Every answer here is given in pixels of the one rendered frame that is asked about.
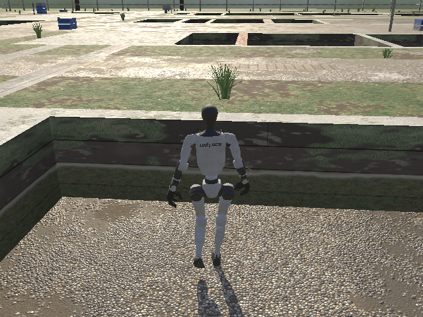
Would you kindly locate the humanoid robot head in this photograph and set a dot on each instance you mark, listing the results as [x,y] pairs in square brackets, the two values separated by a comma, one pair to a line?
[209,116]

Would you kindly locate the robot left shin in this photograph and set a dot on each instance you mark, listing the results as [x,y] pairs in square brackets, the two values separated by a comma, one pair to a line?
[199,238]

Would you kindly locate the robot right upper arm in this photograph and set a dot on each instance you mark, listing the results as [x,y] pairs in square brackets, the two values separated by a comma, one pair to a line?
[235,150]

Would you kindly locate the robot left forearm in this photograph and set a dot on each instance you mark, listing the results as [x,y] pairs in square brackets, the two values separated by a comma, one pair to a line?
[176,178]

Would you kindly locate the robot right forearm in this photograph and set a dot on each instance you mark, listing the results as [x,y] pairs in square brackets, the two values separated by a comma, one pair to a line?
[243,173]

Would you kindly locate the robot left upper arm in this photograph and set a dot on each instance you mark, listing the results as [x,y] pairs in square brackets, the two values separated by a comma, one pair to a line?
[185,152]

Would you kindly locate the left robot hand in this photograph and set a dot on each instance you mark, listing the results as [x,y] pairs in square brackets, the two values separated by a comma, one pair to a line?
[171,198]

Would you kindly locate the right robot hand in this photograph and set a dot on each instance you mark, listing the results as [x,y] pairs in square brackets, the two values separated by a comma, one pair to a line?
[241,185]

